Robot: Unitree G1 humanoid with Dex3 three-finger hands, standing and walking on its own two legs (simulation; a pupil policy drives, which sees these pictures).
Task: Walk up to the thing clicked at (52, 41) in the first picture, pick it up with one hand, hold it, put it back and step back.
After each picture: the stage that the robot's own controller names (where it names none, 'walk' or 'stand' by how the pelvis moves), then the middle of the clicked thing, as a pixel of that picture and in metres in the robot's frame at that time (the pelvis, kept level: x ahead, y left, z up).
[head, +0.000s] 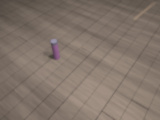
stand; (55, 49) +1.23 +0.30 -0.65
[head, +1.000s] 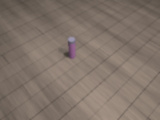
walk; (71, 48) +1.11 +0.17 -0.63
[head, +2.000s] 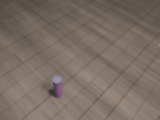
walk; (58, 87) +0.68 +0.18 -0.64
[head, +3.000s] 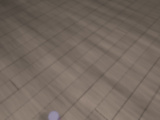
stand; out of the picture +0.42 +0.21 -0.63
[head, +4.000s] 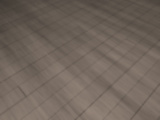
stand; out of the picture +0.38 +0.18 -0.66
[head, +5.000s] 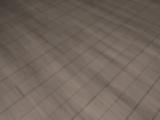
stand; out of the picture +0.38 +0.20 -0.66
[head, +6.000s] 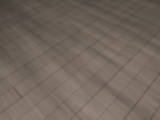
stand; out of the picture +0.37 +0.21 -0.66
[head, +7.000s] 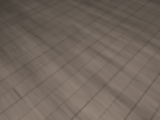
stand; out of the picture +0.36 +0.21 -0.66
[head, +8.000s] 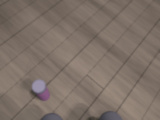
go down; (42, 91) +0.41 +0.21 -0.48
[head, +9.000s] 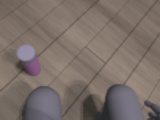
go down; (30, 62) +0.45 +0.23 -0.28
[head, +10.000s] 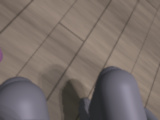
close in; out of the picture +0.44 +0.26 -0.18
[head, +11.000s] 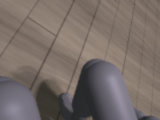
close; out of the picture +0.43 +0.28 -0.16
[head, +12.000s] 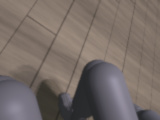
lift; out of the picture +0.42 +0.29 -0.16
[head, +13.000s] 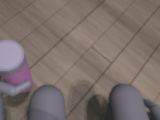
lift; (16, 72) +0.34 +0.23 -0.02
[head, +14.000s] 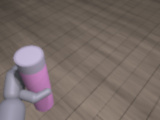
hold; (37, 83) +0.32 +0.16 +0.08
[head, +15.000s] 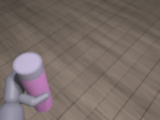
hold; (37, 87) +0.32 +0.17 +0.04
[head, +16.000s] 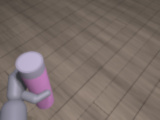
crouch; (38, 84) +0.33 +0.16 +0.02
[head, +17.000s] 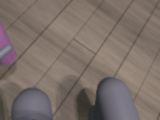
crouch; out of the picture +0.47 +0.23 -0.05
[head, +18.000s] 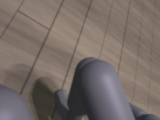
lower; out of the picture +0.44 +0.30 -0.16
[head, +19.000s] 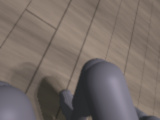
lower; out of the picture +0.44 +0.30 -0.16
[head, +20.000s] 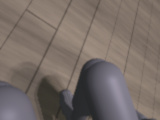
lower; out of the picture +0.44 +0.29 -0.16
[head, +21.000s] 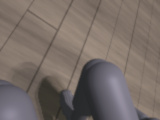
lower; out of the picture +0.43 +0.30 -0.16
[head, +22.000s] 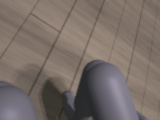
draw back; out of the picture +0.44 +0.27 -0.16
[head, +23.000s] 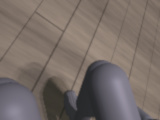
stand; out of the picture +0.44 +0.27 -0.17
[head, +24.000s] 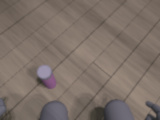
walk; (48, 78) +0.45 +0.20 -0.41
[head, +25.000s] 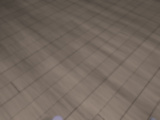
stand; out of the picture +0.40 +0.17 -0.60
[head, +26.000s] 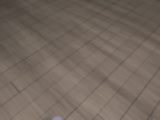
stand; out of the picture +0.40 +0.18 -0.60
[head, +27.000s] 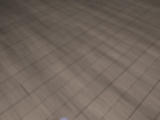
stand; out of the picture +0.42 +0.16 -0.65
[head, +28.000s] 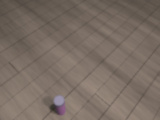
walk; (60, 106) +0.45 +0.13 -0.64
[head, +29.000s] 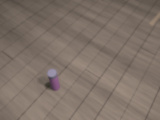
walk; (54, 80) +0.65 +0.23 -0.62
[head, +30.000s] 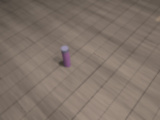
stand; (66, 57) +1.00 +0.22 -0.63
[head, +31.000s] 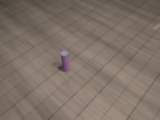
stand; (65, 62) +1.00 +0.20 -0.65
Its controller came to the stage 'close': yes
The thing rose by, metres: 0.69
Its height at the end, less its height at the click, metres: +0.00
